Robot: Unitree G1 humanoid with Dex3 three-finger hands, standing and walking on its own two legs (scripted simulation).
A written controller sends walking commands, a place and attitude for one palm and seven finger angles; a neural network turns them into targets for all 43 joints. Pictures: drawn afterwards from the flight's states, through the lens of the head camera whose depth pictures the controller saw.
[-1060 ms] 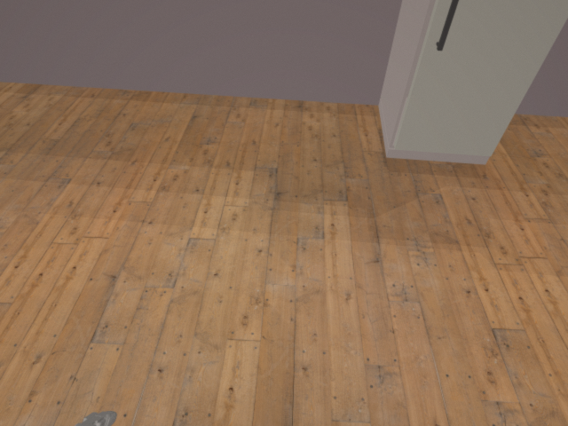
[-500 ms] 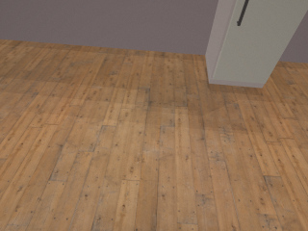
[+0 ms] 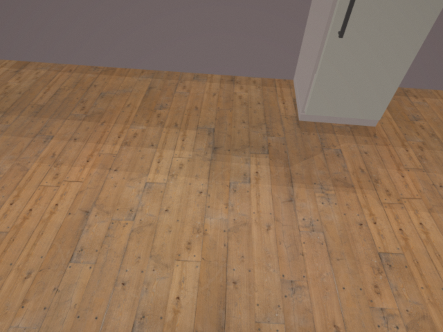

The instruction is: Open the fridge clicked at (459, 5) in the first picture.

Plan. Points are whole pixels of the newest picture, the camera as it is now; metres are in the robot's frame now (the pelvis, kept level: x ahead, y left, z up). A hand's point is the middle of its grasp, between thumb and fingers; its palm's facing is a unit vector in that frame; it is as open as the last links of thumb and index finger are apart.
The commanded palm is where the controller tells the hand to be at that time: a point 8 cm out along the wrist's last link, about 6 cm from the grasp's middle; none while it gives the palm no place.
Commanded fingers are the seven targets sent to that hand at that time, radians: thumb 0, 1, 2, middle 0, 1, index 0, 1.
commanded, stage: look at it before walking up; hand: left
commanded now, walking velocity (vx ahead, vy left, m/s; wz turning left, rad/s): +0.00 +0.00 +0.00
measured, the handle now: out of the picture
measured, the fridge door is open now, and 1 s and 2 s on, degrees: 0 0 0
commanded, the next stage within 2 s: walk to a spot facing it in 0.48 s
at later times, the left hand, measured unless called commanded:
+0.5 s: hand out of the picture +0.08 +0.24 -0.15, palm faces -0.03 -0.94 -0.34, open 7.4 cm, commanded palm none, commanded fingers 0.00 0.90 0.90 -0.20 -0.30 -0.20 -0.30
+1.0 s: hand out of the picture +0.07 +0.17 -0.18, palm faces -0.15 -0.95 -0.27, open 7.4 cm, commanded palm none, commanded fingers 0.00 0.90 0.90 -0.20 -0.30 -0.20 -0.30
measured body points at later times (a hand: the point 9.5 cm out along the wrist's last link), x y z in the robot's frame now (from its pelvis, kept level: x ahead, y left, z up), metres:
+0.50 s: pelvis +0.01 -0.01 +0.00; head +0.02 -0.01 +0.45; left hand +0.08 +0.29 -0.13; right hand +0.09 -0.30 -0.13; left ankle +0.01 +0.12 -0.74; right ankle +0.01 -0.13 -0.74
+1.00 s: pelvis +0.00 -0.03 -0.03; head +0.02 -0.06 +0.42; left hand +0.08 +0.22 -0.16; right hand +0.03 -0.29 -0.19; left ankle +0.00 +0.11 -0.74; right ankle -0.01 -0.12 -0.75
